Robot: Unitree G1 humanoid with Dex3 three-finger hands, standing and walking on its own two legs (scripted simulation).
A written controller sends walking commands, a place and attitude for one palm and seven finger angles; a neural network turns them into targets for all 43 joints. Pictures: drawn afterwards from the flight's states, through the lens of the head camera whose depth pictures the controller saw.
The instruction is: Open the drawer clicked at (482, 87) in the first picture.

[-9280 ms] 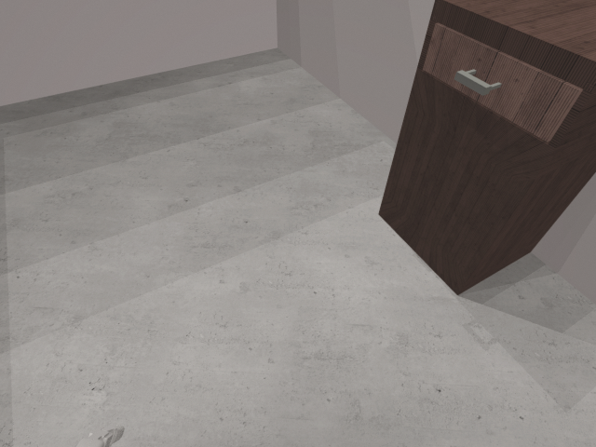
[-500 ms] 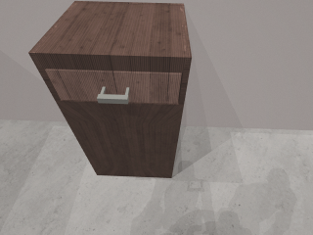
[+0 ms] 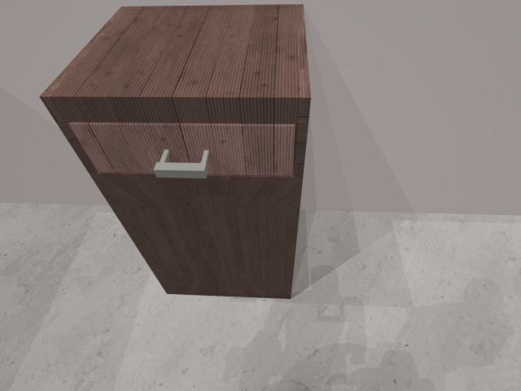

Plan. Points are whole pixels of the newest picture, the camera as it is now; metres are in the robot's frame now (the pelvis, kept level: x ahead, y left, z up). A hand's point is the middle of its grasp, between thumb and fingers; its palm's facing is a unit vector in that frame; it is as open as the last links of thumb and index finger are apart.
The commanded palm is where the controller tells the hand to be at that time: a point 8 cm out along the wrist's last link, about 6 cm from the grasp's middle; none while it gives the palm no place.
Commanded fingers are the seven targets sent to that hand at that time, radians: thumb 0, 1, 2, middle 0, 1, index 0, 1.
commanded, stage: come to a stop and stand still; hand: left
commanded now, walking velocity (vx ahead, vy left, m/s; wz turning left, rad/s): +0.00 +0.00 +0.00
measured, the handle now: (183, 162) +0.53 +0.21 +0.02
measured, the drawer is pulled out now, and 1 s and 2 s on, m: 0.00 0.00 0.00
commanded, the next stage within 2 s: look again from close up in 0.66 s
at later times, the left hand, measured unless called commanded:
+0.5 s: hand out of the picture -0.05 +0.17 -0.16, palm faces +0.05 -0.99 -0.16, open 7.4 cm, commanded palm none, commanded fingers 0.00 0.90 0.90 -0.20 -0.30 -0.20 -0.30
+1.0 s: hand out of the picture -0.02 +0.18 -0.17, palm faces +0.03 -0.98 -0.18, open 7.4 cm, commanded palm none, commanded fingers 0.00 0.90 0.90 -0.20 -0.30 -0.20 -0.30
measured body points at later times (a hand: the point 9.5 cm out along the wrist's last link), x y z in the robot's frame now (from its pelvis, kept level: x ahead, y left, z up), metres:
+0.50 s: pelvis -0.03 +0.01 +0.01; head -0.02 +0.01 +0.46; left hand -0.05 +0.22 -0.15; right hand -0.05 -0.20 -0.15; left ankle +0.01 +0.12 -0.73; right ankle -0.04 -0.08 -0.73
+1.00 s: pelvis -0.01 +0.03 +0.00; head -0.01 +0.02 +0.45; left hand -0.02 +0.24 -0.15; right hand -0.02 -0.19 -0.16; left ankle +0.01 +0.12 -0.73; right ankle -0.04 -0.08 -0.73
